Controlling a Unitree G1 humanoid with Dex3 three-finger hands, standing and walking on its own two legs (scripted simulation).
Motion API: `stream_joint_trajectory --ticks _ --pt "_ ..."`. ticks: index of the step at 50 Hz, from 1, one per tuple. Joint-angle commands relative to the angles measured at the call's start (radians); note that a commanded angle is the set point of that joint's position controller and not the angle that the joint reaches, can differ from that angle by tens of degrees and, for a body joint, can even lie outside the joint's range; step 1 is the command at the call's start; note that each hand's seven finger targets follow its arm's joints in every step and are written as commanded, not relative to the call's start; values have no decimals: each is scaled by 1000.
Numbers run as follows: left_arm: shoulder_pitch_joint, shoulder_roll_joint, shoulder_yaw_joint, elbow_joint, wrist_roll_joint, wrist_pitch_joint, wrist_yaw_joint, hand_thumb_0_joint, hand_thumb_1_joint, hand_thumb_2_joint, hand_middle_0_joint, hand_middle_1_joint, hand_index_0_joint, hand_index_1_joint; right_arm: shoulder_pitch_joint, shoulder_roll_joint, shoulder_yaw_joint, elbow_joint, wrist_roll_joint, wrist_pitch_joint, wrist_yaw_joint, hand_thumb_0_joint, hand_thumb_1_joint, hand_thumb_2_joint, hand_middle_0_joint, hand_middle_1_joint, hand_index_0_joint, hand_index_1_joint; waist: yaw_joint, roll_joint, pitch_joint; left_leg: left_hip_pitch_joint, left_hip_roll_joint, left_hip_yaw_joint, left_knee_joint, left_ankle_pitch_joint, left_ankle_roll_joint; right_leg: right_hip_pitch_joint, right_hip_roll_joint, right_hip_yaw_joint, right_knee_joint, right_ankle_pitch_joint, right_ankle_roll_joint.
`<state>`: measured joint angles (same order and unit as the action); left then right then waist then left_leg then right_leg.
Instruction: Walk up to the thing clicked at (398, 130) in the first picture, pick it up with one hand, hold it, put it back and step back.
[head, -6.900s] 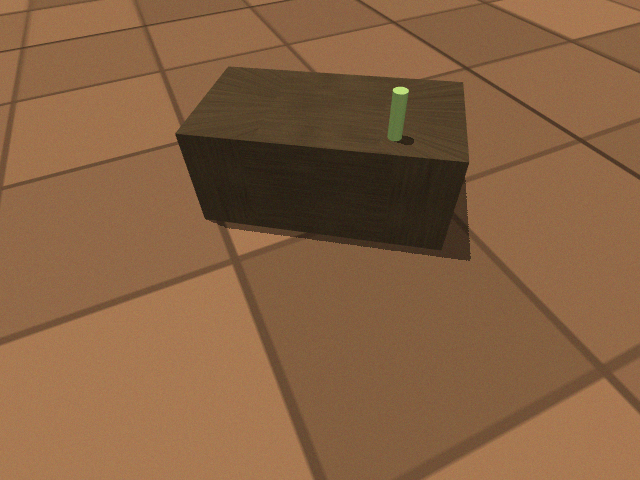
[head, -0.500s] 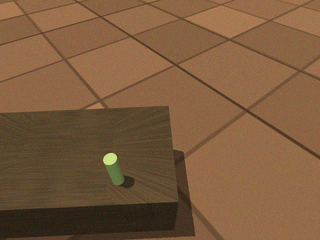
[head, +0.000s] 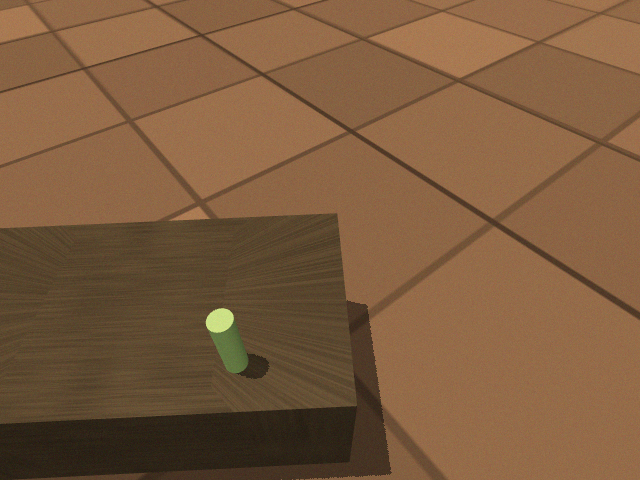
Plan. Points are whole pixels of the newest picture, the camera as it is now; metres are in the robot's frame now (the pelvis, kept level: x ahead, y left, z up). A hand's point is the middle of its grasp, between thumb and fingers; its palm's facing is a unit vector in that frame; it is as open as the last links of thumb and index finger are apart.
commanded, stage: stand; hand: left
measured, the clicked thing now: (229, 342) +0.43 +0.22 -0.25
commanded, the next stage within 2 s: go down in 0.06 s
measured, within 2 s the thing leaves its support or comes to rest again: neither
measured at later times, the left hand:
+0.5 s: hand out of the picture +0.15 +0.25 -0.14, palm faces +0.04 -0.94 -0.32, open 12.9 cm
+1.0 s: hand out of the picture +0.16 +0.27 -0.14, palm faces +0.08 -0.94 -0.32, open 17.2 cm
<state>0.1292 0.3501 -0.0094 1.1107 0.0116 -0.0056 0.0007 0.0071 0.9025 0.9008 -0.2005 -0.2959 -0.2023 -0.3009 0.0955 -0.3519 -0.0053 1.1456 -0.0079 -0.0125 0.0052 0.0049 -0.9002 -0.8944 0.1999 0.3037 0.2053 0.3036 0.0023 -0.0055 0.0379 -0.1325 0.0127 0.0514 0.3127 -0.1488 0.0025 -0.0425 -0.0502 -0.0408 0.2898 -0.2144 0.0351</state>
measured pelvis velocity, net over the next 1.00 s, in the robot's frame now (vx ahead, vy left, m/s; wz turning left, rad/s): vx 0.01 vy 0.00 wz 0.01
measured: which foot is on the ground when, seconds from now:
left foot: down 0.00-1.00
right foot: down 0.00-1.00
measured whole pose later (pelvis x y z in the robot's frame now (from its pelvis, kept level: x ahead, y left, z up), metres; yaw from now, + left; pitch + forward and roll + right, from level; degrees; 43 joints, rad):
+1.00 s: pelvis +0.01 +0.00 -0.03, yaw +0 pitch +8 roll -1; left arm 0.15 0.37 0.19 0.60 0.01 0.28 -0.11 0.00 -0.48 0.03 -0.08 -0.03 -0.08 -0.04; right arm 0.21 -0.26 -0.10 0.63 0.02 -0.13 -0.07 -0.01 0.51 -0.04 0.05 0.06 0.06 0.05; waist -0.01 0.01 -0.06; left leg -0.49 0.03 0.03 0.67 -0.32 0.00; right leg -0.39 -0.04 -0.04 0.64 -0.39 0.03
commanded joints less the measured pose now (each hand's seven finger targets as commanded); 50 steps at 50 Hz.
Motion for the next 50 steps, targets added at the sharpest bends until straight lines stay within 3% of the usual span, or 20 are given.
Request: stream_joint_trajectory --ticks 1,7,8,9,10,11,13,15,17,19,20,22,23,27,29,31,34,37,38,50 --pt "-33 217 44 -56 0 -23 11 0 900 900 -200 -300 -200 -301 -42 -211 -36 -60 -1 -21 -10 0 -900 -900 200 300 200 300 -4 1 -54 55 134 -116 -36 186 13 -46 -104 75 -45 136 -43" --pt "-21 214 45 -58 1 -24 8 0 900 900 -200 -300 -200 -301 -43 -215 -37 -59 0 -22 -10 0 -900 -900 200 300 200 300 -1 4 -68 70 133 -114 -31 185 12 -47 -103 76 -49 144 -44" --pt "-25 220 47 -60 3 -24 9 0 820 820 -137 -232 -169 -221 -43 -217 -38 -62 -3 -23 -11 0 -820 -820 120 220 120 220 -1 2 -82 76 134 -109 -21 196 14 -41 -107 79 -44 164 -46" --pt "-376 14 16 -411 -80 -103 15 0 740 740 -57 -152 -89 -141 -394 -32 -6 -413 102 -135 -25 0 -740 -740 44 140 48 140 -45 57 -68 -60 -5 -9 66 88 -4 -213 43 2 68 130 -47" --pt "-384 98 45 -404 -80 -99 31 0 660 660 -12 -72 -9 -61 -299 -104 -18 -436 91 -155 -35 0 -660 -660 44 60 48 60 -35 43 -71 -31 -1 -11 56 34 -8 -181 36 0 56 81 -47" --pt "-259 163 60 -295 -71 -64 39 0 580 580 -8 0 0 -19 -170 -171 -59 -302 92 -142 -52 0 -580 -580 44 54 48 54 -33 53 -56 -53 4 -10 62 -1 -12 -203 39 -1 72 57 -48" --pt "-229 263 129 -212 -54 -4 41 0 420 420 -17 0 -5 -17 -156 -245 -135 -285 91 -127 -68 0 -420 -420 44 53 48 53 -25 -1 -119 -118 8 -20 148 33 -10 -252 54 -7 149 80 -50" --pt "-212 234 144 -205 -32 19 37 0 349 265 -25 -5 -16 -21 -139 -162 -116 -327 74 -131 -65 0 -260 -260 45 53 48 53 0 15 -281 -102 2 -22 203 97 -6 -230 52 -3 207 141 -48" --pt "-71 219 187 -192 -2 76 10 0 267 226 -34 -7 -28 -18 88 -172 -187 -328 51 -114 -52 0 -100 -194 46 53 48 53 -18 22 -292 -113 -10 -15 218 131 0 -263 57 -4 222 171 -49" --pt "-91 209 175 -279 2 127 -8 0 157 166 -47 -15 -52 -13 56 -188 -190 -443 50 -114 -49 0 60 -164 47 52 49 52 -21 21 -337 -74 -15 -12 195 160 0 -233 60 -5 198 188 -46" --pt "-110 241 188 -332 6 155 -14 0 83 140 -50 -10 -55 -8 13 -190 -190 -486 51 -110 -49 0 131 -147 47 52 49 52 -12 24 -317 -73 -17 -14 177 155 -1 -229 60 -8 183 176 -46" --pt "8 208 188 -276 7 222 -38 0 -48 118 -55 -21 -58 -19 88 -101 -143 -424 58 -76 -33 0 234 -120 48 51 50 51 6 32 -199 -141 -25 -8 172 107 2 -280 58 -9 169 120 -49" --pt "-124 179 158 -410 1 229 -50 0 -90 120 -56 -25 -55 -27 -6 -71 -112 -525 61 -84 -26 0 258 -114 48 51 50 51 0 20 -207 -159 -23 -9 180 76 6 -294 55 -7 175 94 -47" --pt "-148 232 205 -474 8 243 -57 0 -362 92 -70 -51 -68 -55 9 -104 -150 -553 51 -99 -29 0 415 -73 50 51 50 51 -12 14 -224 -186 -17 -13 214 -8 14 -326 54 0 200 21 -47" --pt "-107 255 238 -508 13 238 -56 0 -425 70 -67 -43 -66 -46 20 -124 -165 -587 42 -109 -39 0 458 -62 50 50 50 50 -10 14 -267 -164 -13 -15 230 63 12 -299 53 1 218 87 -41" --pt "-145 243 228 -563 17 227 -60 0 -464 59 -67 -34 -64 -39 11 -111 -161 -578 37 -121 -50 0 490 -54 50 50 50 50 -13 44 -283 -151 -10 -20 246 97 9 -311 51 7 239 121 -42" --pt "-117 246 255 -570 10 219 -59 0 -527 45 -75 -36 -67 -45 13 -97 -157 -587 32 -141 -63 0 514 -49 51 50 50 50 -11 58 -267 -173 -3 -30 252 62 6 -321 53 2 255 83 -47" --pt "-67 246 268 -584 6 221 -63 0 -531 33 -75 -27 -67 -35 12 -98 -159 -634 27 -155 -75 0 519 -48 51 50 50 50 -13 31 -295 -170 -5 -30 263 76 10 -302 50 0 257 101 -42" --pt "-67 230 253 -591 6 222 -70 0 -525 31 -76 -29 -68 -36 100 -66 -149 -550 27 -150 -74 0 525 -46 51 50 50 50 -19 57 -278 -164 -5 -27 269 89 9 -321 52 1 266 114 -42" --pt "-6 275 302 -648 6 265 -111 0 -508 3 -84 -28 -84 -26 105 -74 -155 -689 30 -158 -78 0 551 -37 51 50 51 50 -15 33 -270 -181 -3 -34 309 168 8 -329 53 -9 295 181 -36"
